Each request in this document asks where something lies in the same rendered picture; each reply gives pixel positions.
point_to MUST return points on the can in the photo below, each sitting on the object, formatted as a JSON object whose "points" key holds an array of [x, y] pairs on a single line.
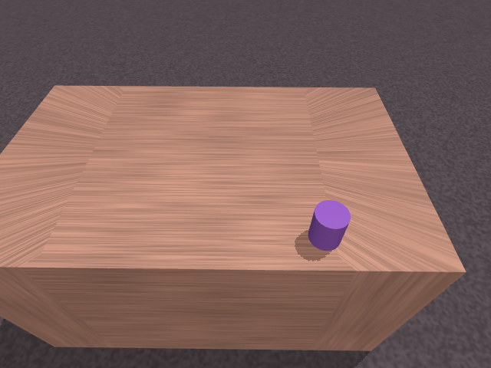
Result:
{"points": [[328, 225]]}

